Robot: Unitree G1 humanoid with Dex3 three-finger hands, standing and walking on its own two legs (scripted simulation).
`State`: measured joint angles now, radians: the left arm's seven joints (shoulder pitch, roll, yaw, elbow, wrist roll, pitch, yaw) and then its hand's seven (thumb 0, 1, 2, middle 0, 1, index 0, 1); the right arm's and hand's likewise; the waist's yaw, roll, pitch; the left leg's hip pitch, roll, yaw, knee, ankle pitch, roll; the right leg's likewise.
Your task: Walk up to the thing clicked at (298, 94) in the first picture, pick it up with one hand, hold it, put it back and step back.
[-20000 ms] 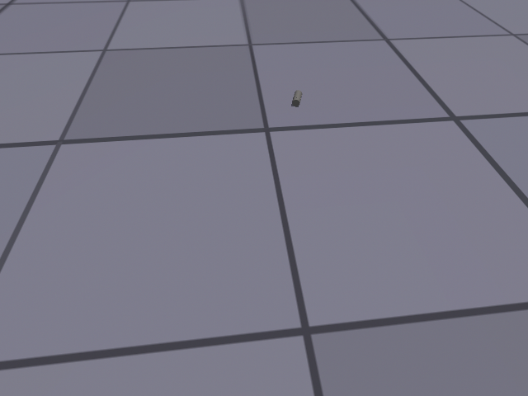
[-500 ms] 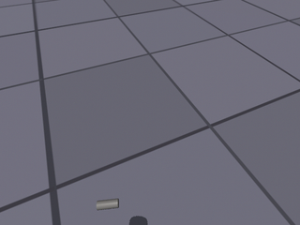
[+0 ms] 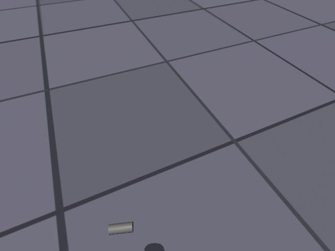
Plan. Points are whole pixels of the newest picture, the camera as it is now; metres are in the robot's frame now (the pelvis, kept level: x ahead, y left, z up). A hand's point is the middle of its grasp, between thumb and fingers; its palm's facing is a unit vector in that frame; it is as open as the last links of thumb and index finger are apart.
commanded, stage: stand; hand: left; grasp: from above
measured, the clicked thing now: (121, 228) +0.39 +0.27 -0.76
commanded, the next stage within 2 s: rise first in 0.44 s
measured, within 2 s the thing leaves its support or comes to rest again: neither
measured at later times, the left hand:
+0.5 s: hand out of the picture +0.07 +0.26 -0.16, palm faces -0.04 -0.94 -0.34, open 7.4 cm
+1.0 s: hand out of the picture +0.13 +0.27 -0.20, palm faces -0.09 -0.91 -0.41, open 12.6 cm
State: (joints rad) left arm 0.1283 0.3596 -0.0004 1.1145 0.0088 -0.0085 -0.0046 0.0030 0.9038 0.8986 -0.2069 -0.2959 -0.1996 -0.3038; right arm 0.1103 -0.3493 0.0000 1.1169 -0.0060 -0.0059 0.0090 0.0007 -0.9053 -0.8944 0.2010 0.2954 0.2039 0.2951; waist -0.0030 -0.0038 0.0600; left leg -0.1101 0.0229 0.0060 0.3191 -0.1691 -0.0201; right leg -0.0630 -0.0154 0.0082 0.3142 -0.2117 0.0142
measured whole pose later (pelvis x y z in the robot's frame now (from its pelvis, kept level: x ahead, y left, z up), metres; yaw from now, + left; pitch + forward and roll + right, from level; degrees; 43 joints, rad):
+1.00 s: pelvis -0.02 +0.01 -0.05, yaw +0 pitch +11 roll -1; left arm 0.07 0.33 0.16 0.83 0.19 0.10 -0.01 0.00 -0.22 0.95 -0.13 -0.95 -0.12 -0.96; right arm 0.25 -0.24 -0.03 0.65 0.02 -0.07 0.00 0.00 -0.90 -0.89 0.20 0.30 0.20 0.29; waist -0.03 0.00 -0.06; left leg -0.69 0.03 -0.01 0.87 -0.38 -0.01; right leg -0.63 -0.01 0.01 0.86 -0.43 0.02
